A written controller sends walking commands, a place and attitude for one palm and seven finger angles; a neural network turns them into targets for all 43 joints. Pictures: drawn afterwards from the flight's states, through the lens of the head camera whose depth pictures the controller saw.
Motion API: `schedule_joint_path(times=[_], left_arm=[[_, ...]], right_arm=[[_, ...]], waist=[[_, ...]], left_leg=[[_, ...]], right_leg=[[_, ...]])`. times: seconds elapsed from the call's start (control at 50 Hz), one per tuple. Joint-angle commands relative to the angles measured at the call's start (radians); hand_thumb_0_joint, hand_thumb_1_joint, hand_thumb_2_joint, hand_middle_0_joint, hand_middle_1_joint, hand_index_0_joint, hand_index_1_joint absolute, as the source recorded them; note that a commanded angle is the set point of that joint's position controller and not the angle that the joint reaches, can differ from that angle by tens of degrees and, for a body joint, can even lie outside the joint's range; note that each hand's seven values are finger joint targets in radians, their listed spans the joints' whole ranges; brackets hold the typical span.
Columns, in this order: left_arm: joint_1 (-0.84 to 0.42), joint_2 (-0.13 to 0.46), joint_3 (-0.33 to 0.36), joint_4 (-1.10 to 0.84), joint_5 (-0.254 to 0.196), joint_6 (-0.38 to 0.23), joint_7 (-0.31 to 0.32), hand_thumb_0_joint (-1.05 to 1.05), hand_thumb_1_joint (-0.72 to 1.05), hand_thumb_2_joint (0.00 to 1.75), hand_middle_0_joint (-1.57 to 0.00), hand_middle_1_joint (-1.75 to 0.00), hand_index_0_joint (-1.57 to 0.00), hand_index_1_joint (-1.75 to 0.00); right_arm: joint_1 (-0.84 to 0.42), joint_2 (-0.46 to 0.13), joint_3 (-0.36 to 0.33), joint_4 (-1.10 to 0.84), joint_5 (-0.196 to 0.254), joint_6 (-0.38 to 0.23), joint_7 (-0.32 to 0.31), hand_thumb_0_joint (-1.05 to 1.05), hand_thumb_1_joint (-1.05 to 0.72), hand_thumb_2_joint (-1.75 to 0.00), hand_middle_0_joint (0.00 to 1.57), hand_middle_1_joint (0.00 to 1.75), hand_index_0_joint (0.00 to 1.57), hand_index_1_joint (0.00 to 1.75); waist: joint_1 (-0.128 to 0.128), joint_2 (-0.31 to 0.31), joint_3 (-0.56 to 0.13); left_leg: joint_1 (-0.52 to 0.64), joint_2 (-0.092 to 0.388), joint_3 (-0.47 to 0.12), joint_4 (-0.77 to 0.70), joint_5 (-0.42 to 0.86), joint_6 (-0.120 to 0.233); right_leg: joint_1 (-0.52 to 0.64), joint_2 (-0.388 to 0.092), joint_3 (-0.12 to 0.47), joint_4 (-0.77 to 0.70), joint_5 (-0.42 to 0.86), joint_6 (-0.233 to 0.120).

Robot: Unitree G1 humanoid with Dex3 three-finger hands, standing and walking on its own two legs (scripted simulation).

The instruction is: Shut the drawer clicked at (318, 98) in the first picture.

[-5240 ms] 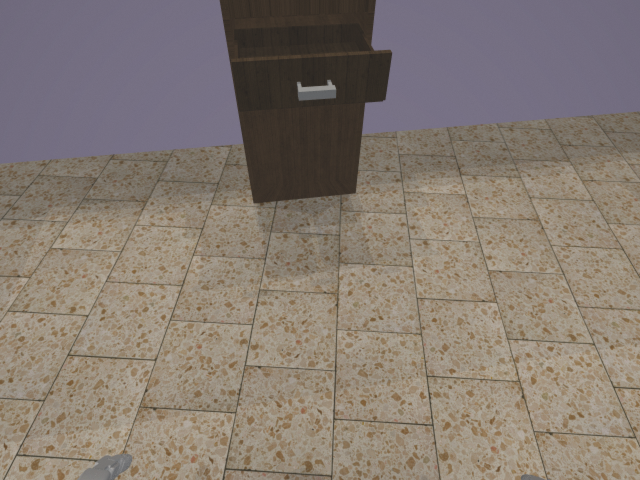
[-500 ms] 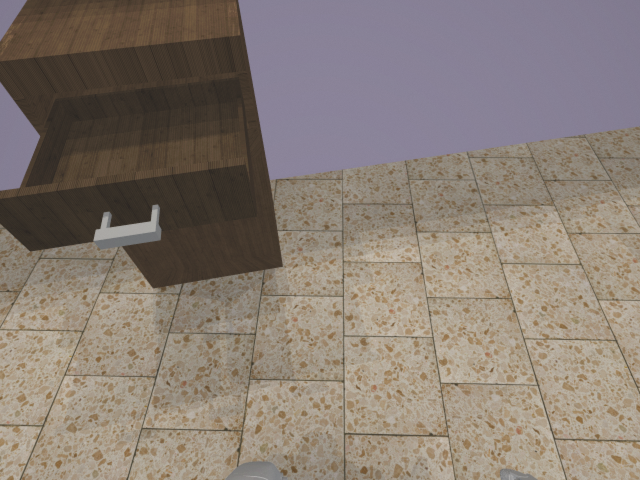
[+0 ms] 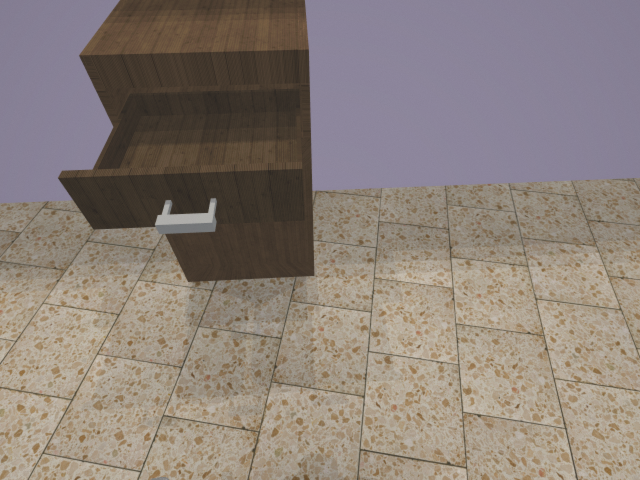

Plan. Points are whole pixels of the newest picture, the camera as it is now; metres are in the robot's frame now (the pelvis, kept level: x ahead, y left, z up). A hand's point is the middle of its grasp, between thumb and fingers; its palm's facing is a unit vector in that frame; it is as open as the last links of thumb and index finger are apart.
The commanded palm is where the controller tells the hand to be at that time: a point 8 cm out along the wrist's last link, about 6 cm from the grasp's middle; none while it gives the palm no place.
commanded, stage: take the last steps up to it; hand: left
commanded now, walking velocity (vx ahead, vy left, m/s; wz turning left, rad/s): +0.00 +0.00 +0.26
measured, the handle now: (188, 214) +0.56 +0.28 -0.06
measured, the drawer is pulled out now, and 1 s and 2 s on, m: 0.30 0.30 0.30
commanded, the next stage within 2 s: come to a stop and stand still in 1.10 s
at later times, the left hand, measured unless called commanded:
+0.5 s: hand out of the picture -0.07 +0.15 -0.15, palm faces +0.24 -0.95 -0.20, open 7.4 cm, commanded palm none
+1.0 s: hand (148, 418) +0.23 +0.28 -0.16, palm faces +0.11 -0.98 -0.18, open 7.4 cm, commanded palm none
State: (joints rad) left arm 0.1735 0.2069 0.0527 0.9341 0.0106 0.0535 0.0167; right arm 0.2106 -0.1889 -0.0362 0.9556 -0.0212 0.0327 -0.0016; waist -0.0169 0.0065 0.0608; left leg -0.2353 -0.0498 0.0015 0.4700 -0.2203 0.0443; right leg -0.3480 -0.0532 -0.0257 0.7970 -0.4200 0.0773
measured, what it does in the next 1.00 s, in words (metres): walks ahead: right foot, then left foot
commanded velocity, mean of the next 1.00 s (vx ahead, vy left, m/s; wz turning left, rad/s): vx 0.27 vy -0.01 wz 0.01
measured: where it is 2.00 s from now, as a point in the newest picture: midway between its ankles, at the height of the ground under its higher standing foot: outside the picture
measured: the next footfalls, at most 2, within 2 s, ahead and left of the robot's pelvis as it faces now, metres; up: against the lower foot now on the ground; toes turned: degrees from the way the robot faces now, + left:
right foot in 0.06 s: +0.03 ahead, -0.12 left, +0.00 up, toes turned -2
left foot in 0.62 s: +0.13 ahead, +0.17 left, +0.00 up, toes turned +14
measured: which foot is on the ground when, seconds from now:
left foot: down 0.00-0.08, up 0.10-0.60, down 0.62-1.00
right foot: up 0.00-0.04, down 0.06-0.62, up 0.64-1.00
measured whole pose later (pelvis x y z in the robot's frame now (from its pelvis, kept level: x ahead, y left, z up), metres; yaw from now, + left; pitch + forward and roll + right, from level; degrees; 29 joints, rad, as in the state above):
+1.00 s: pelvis +0.16 +0.09 +0.00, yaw +4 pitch -2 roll +1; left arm 0.17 0.19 0.07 1.04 0.03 0.00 -0.01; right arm 0.39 -0.12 -0.02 1.11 -0.02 -0.07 -0.03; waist -0.01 -0.04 0.03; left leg 0.01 -0.03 0.19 0.30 -0.28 0.06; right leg -0.58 -0.10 -0.06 1.00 -0.18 0.02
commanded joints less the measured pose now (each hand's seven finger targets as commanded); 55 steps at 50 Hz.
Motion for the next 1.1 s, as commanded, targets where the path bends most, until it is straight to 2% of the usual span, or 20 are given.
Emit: schedule_joint_path(times=[0.0, 0.02, 0.04, 0.06, 0.08, 0.1, 0.12, 0.18, 0.38, 0.5, 0.56, 0.58, 0.6, 0.62, 0.64, 0.72, 0.8, 0.96, 1.04, 1.08], left_arm=[[0.106, 0.079, 0.018, -0.039, -0.005, -0.041, 0.017, 0.00, 0.90, 0.90, -0.20, -0.30, -0.20, -0.30], [0.128, 0.098, 0.020, -0.028, -0.001, -0.052, 0.021, 0.00, 0.90, 0.90, -0.20, -0.30, -0.20, -0.30], [0.151, 0.172, 0.030, -0.021, 0.014, -0.067, 0.028, 0.00, 0.90, 0.90, -0.20, -0.30, -0.20, -0.30], [0.164, 0.220, 0.035, -0.028, 0.012, -0.068, 0.022, 0.00, 0.90, 0.90, -0.20, -0.30, -0.20, -0.30], [0.147, 0.199, 0.031, -0.035, 0.009, -0.064, 0.020, 0.00, 0.90, 0.90, -0.20, -0.30, -0.20, -0.30], [0.109, 0.169, 0.036, -0.035, 0.007, -0.071, 0.020, 0.00, 0.90, 0.90, -0.20, -0.30, -0.20, -0.30], [0.097, 0.139, 0.026, -0.032, 0.003, -0.077, 0.016, 0.00, 0.90, 0.90, -0.20, -0.30, -0.20, -0.30], [0.145, 0.091, 0.013, -0.003, 0.001, -0.104, 0.009, 0.00, 0.90, 0.90, -0.20, -0.30, -0.20, -0.30], [0.311, 0.083, 0.010, 0.103, 0.018, -0.127, 0.004, 0.00, 0.90, 0.90, -0.20, -0.30, -0.20, -0.30], [0.331, 0.105, 0.016, 0.154, 0.023, -0.119, 0.000, 0.00, 0.90, 0.90, -0.20, -0.30, -0.20, -0.30], [0.303, 0.084, 0.015, 0.164, 0.015, -0.107, 0.000, 0.00, 0.90, 0.90, -0.20, -0.30, -0.20, -0.30], [0.311, 0.041, 0.006, 0.162, 0.011, -0.106, -0.004, 0.00, 0.90, 0.90, -0.20, -0.30, -0.20, -0.30], [0.318, -0.014, -0.005, 0.138, 0.005, -0.105, -0.011, 0.00, 0.90, 0.90, -0.20, -0.30, -0.20, -0.30], [0.259, 0.008, -0.003, 0.107, 0.013, -0.102, -0.006, 0.00, 0.90, 0.90, -0.20, -0.30, -0.20, -0.30], [0.242, 0.019, 0.002, 0.100, 0.017, -0.098, -0.004, 0.00, 0.90, 0.90, -0.20, -0.30, -0.20, -0.30], [0.250, -0.024, 0.009, 0.155, 0.019, -0.084, -0.023, 0.00, 0.90, 0.90, -0.20, -0.30, -0.20, -0.30], [0.245, -0.029, 0.014, 0.153, 0.018, -0.067, -0.018, 0.00, 0.90, 0.90, -0.20, -0.30, -0.20, -0.30], [-0.011, -0.007, 0.008, 0.049, 0.015, -0.057, -0.026, 0.00, 0.90, 0.90, -0.20, -0.30, -0.20, -0.30], [-0.113, -0.009, -0.001, 0.012, 0.009, -0.065, -0.025, 0.00, 0.90, 0.90, -0.20, -0.30, -0.20, -0.30], [-0.093, -0.012, -0.001, 0.016, 0.008, -0.071, -0.024, 0.00, 0.90, 0.90, -0.20, -0.30, -0.20, -0.30]], right_arm=[[-0.012, -0.180, -0.050, -0.055, 0.004, -0.016, -0.013, 0.00, -0.90, -0.90, 0.20, 0.30, 0.20, 0.30], [0.004, -0.146, -0.045, -0.047, 0.012, -0.019, -0.010, 0.00, -0.90, -0.90, 0.20, 0.30, 0.20, 0.30], [0.027, -0.080, -0.033, -0.050, 0.022, -0.022, -0.005, 0.00, -0.90, -0.90, 0.20, 0.30, 0.20, 0.30], [0.009, -0.086, -0.035, -0.071, 0.012, -0.014, -0.006, 0.00, -0.90, -0.90, 0.20, 0.30, 0.20, 0.30], [0.007, -0.113, -0.047, -0.059, 0.000, -0.004, -0.002, 0.00, -0.90, -0.90, 0.20, 0.30, 0.20, 0.30], [0.020, -0.126, -0.053, -0.036, -0.008, 0.002, 0.005, 0.00, -0.90, -0.90, 0.20, 0.30, 0.20, 0.30], [0.029, -0.129, -0.056, -0.010, -0.011, 0.004, 0.011, 0.00, -0.90, -0.90, 0.20, 0.30, 0.20, 0.30], [0.062, -0.091, -0.052, 0.028, -0.011, -0.008, 0.025, 0.00, -0.90, -0.90, 0.20, 0.30, 0.20, 0.30], [-0.041, -0.060, -0.042, 0.011, -0.006, -0.024, 0.035, 0.00, -0.90, -0.90, 0.20, 0.30, 0.20, 0.30], [-0.092, -0.027, -0.023, -0.006, 0.003, -0.053, 0.039, 0.00, -0.90, -0.90, 0.20, 0.30, 0.20, 0.30], [0.070, -0.053, -0.026, 0.050, 0.002, -0.076, 0.024, 0.00, -0.90, -0.90, 0.20, 0.30, 0.20, 0.30], [0.198, -0.121, -0.043, 0.087, -0.001, -0.086, 0.010, 0.00, -0.90, -0.90, 0.20, 0.30, 0.20, 0.30], [0.314, -0.225, -0.069, 0.112, -0.008, -0.092, -0.002, 0.00, -0.90, -0.90, 0.20, 0.30, 0.20, 0.30], [0.346, -0.243, -0.066, 0.116, -0.001, -0.080, -0.012, 0.00, -0.90, -0.90, 0.20, 0.30, 0.20, 0.30], [0.281, -0.231, -0.062, 0.096, -0.001, -0.076, -0.013, 0.00, -0.90, -0.90, 0.20, 0.30, 0.20, 0.30], [0.138, -0.060, -0.015, 0.075, 0.009, -0.108, -0.023, 0.00, -0.90, -0.90, 0.20, 0.30, 0.20, 0.30], [0.175, -0.043, -0.011, 0.089, 0.010, -0.126, -0.033, 0.00, -0.90, -0.90, 0.20, 0.30, 0.20, 0.30], [0.267, -0.054, -0.010, 0.136, -0.003, -0.117, -0.037, 0.00, -0.90, -0.90, 0.20, 0.30, 0.20, 0.30], [0.310, -0.065, -0.013, 0.164, -0.011, -0.105, -0.036, 0.00, -0.90, -0.90, 0.20, 0.30, 0.20, 0.30], [0.300, -0.079, -0.016, 0.170, -0.012, -0.099, -0.038, 0.00, -0.90, -0.90, 0.20, 0.30, 0.20, 0.30]], waist=[[0.044, 0.096, -0.109], [0.051, 0.014, -0.132], [0.051, -0.218, -0.158], [0.065, -0.295, -0.109], [0.064, -0.188, -0.069], [0.046, -0.270, -0.019], [0.034, -0.205, 0.016], [0.028, -0.115, 0.036], [0.066, -0.160, 0.080], [0.075, -0.189, 0.081], [-0.007, -0.095, 0.022], [-0.060, 0.067, -0.051], [-0.086, 0.338, -0.121], [-0.094, 0.266, -0.090], [-0.070, 0.179, -0.064], [0.016, 0.107, 0.062], [0.041, 0.079, 0.021], [0.001, 0.085, 0.100], [-0.033, 0.058, 0.103], [-0.018, 0.075, 0.072]], left_leg=[[-0.021, 0.238, -0.260, -0.054, 0.297, 0.095], [-0.081, 0.187, -0.223, 0.008, 0.196, 0.046], [-0.226, 0.066, -0.093, 0.178, -0.074, -0.028], [-0.283, 0.012, -0.040, 0.337, -0.342, -0.061], [-0.294, 0.040, -0.070, 0.475, -0.330, -0.056], [-0.339, 0.068, -0.086, 0.554, -0.266, -0.053], [-0.348, 0.073, -0.069, 0.616, -0.186, -0.060], [-0.373, 0.099, -0.034, 0.654, -0.048, -0.074], [-0.396, 0.158, 0.031, 0.439, -0.011, -0.084], [-0.203, 0.119, 0.100, 0.186, -0.085, -0.047], [0.141, 0.077, 0.140, -0.004, -0.017, -0.037], [0.325, 0.167, 0.027, -0.063, -0.077, -0.015], [0.427, 0.423, -0.325, -0.193, -0.146, 0.052], [0.384, 0.484, -0.406, -0.265, -0.170, 0.103], [0.290, 0.496, -0.394, -0.285, -0.265, 0.115], [0.085, 0.340, -0.083, -0.314, 0.110, 0.045], [0.149, 0.325, 0.014, -0.278, 0.464, 0.049], [0.231, 0.339, 0.015, -0.262, 0.537, 0.109], [0.245, 0.352, 0.021, -0.213, 0.590, 0.108], [0.248, 0.349, 0.039, -0.153, 0.668, 0.099]], right_leg=[[0.186, 0.018, -0.015, -0.305, 0.182, -0.020], [0.294, -0.026, 0.028, -0.438, 0.266, -0.029], [0.418, -0.231, 0.248, -0.527, 0.315, -0.087], [0.320, -0.391, 0.382, -0.573, 0.318, -0.195], [0.246, -0.381, 0.346, -0.599, 0.165, -0.236], [0.205, -0.329, 0.321, -0.636, 0.041, -0.212], [0.192, -0.287, 0.285, -0.655, -0.026, -0.185], [0.237, -0.226, 0.151, -0.640, 0.091, -0.156], [0.284, -0.255, 0.125, -0.693, 0.043, -0.206], [0.216, -0.250, 0.071, -0.629, 0.117, -0.213], [0.063, -0.174, -0.010, -0.440, 0.133, -0.168], [-0.029, -0.110, -0.064, -0.208, 0.130, -0.137], [-0.218, -0.003, -0.149, 0.093, -0.123, -0.085], [-0.295, 0.001, -0.052, 0.257, -0.160, -0.098], [-0.292, -0.043, -0.014, 0.338, -0.128, -0.110], [-0.228, -0.082, 0.004, 0.366, 0.159, -0.080], [-0.252, -0.061, 0.000, 0.356, 0.208, -0.059], [-0.339, -0.060, -0.032, 0.134, 0.243, -0.065], [-0.251, -0.037, -0.063, -0.042, 0.199, -0.091], [-0.154, -0.011, -0.080, -0.120, 0.176, -0.110]])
